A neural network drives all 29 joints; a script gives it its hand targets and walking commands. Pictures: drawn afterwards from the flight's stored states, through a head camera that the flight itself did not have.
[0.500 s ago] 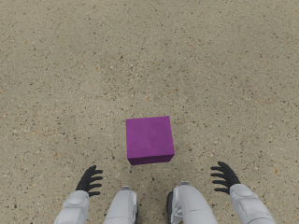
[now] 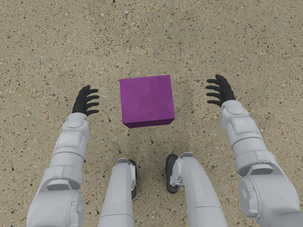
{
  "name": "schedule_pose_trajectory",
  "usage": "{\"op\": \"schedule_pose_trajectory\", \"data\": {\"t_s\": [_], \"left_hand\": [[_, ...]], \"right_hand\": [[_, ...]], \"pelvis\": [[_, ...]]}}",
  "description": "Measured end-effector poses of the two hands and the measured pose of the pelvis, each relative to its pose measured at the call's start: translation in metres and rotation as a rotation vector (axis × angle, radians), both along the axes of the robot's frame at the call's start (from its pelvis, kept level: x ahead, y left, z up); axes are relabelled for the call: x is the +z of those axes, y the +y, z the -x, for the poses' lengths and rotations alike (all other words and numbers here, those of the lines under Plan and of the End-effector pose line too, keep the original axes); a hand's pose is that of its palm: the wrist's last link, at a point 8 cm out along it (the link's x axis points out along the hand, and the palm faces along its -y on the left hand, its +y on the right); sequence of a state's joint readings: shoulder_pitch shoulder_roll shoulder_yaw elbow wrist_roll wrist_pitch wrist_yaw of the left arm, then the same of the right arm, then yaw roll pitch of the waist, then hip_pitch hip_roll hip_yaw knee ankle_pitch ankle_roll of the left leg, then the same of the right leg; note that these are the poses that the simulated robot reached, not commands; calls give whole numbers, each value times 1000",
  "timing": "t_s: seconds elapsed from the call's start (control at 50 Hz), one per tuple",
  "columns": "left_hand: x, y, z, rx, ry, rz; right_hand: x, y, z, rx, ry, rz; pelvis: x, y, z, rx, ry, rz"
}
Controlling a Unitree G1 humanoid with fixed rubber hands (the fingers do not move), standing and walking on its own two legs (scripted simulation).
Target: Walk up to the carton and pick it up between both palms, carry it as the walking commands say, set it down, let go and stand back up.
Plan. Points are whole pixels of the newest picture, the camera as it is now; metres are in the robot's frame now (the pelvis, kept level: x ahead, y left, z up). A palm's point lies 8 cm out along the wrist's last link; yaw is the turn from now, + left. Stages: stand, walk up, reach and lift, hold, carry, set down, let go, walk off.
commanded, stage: reach and lift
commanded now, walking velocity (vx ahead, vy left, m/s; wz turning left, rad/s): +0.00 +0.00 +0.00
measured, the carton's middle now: (147, 104) +0.49 +0.01 -0.55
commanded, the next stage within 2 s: none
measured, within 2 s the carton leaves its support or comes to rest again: neither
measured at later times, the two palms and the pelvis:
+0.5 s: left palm (78, 80) +0.50 +0.21 -0.16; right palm (211, 66) +0.50 -0.19 -0.14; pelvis +0.01 +0.02 -0.02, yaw -1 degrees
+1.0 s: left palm (101, 96) +0.49 +0.19 -0.32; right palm (204, 84) +0.50 -0.21 -0.30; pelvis -0.04 +0.01 -0.16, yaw -2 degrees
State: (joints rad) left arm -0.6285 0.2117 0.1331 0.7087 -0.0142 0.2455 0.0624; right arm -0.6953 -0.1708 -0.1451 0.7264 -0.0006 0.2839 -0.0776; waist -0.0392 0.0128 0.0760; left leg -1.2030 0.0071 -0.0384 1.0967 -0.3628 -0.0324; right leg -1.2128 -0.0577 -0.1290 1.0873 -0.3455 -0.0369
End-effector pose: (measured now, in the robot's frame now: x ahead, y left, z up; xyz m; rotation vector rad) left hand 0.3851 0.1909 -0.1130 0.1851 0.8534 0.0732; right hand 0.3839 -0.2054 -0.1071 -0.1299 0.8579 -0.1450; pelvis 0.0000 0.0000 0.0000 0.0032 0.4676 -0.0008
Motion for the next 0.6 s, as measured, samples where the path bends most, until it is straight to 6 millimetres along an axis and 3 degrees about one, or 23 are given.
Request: {"op": "schedule_pose_trajectory", "data": {"t_s": [0.12,0.34,0.44,0.6], "left_hand": [[-16,12,-38,16,-74,-7],[-25,16,-99,21,-182,29],[-35,17,-113,19,-197,30],[-57,26,-107,38,-188,44]], "right_hand": [[-17,4,-41,-5,-67,13],[-16,18,-108,-14,-193,10],[-22,19,-119,-13,-209,-3],[-39,9,-113,-30,-203,-3]], "pelvis": [[-9,-1,-2,0,102,-2],[-15,8,-10,0,211,11],[-16,14,-13,0,242,20],[-22,23,-10,1,274,36]]}}
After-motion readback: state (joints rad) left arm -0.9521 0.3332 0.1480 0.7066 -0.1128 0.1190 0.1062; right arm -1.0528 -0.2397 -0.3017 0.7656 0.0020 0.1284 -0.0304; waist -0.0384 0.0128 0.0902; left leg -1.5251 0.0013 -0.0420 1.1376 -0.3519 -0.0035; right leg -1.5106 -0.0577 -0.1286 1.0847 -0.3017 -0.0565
